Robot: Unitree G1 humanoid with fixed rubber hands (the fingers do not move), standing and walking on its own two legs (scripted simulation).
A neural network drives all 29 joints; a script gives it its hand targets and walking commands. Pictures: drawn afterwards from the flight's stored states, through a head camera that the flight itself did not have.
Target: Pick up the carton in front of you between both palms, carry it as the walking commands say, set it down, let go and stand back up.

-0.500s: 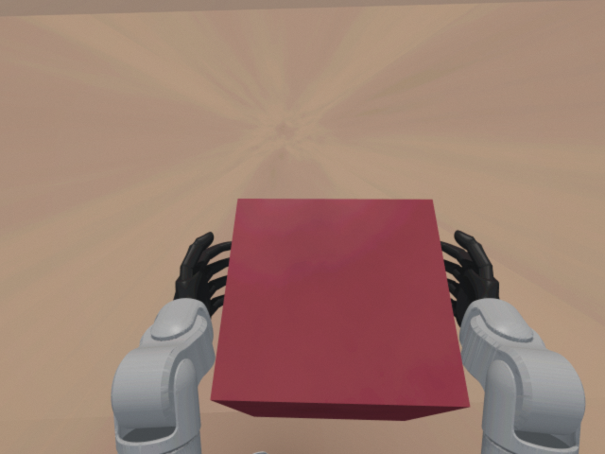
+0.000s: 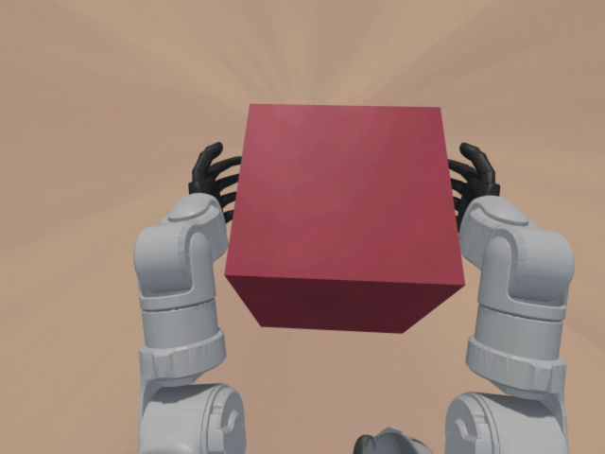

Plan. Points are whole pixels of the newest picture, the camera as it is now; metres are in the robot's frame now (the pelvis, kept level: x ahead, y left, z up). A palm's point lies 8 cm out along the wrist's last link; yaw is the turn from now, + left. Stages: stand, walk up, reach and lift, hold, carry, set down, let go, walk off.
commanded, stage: carry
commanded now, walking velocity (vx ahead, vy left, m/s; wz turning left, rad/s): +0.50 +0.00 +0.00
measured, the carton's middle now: (336, 234) +0.37 +0.00 +0.08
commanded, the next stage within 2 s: none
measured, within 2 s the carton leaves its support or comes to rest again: neither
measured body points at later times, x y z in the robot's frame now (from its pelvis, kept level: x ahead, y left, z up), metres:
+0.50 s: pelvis +0.33 +0.02 +0.05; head +0.38 +0.01 +0.49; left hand +0.71 +0.12 +0.17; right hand +0.67 -0.18 +0.17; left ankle +0.38 +0.08 -0.67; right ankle +0.20 -0.09 -0.56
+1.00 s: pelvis +0.63 -0.04 +0.09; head +0.67 -0.05 +0.53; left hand +0.98 +0.13 +0.21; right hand +1.00 -0.17 +0.20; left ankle +0.64 +0.07 -0.56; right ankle +0.63 -0.12 -0.65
